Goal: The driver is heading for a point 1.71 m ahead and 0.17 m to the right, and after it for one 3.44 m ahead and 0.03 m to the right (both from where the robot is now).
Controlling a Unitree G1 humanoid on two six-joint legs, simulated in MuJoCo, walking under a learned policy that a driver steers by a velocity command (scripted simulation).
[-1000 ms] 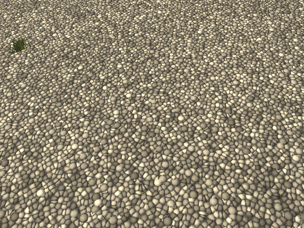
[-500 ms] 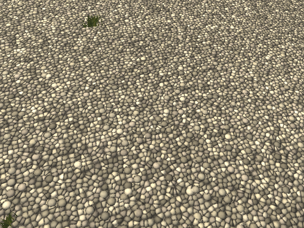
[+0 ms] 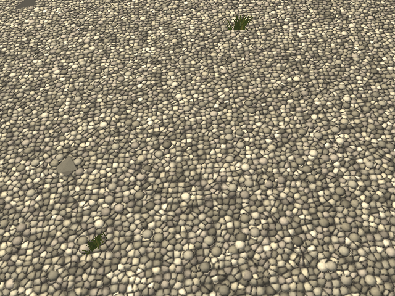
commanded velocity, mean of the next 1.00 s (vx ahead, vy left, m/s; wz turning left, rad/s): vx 0.16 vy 0.00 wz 0.10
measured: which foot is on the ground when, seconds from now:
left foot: up 0.00-0.10, down 0.12-1.00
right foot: down 0.00-0.14, up 0.16-0.44, down 0.46-0.70, up 0.72-1.00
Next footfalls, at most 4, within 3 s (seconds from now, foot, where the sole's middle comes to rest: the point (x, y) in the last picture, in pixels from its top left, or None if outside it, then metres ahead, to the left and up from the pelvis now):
0.12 left None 0.05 0.15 -0.78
0.46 right None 0.04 -0.10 -0.78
1.14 right None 0.41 -0.07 -0.78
1.68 left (167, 224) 0.70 0.18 -0.78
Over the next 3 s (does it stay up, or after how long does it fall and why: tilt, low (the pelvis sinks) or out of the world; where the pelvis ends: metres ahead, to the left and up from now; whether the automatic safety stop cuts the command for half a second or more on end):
stays up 1.25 -0.07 0.00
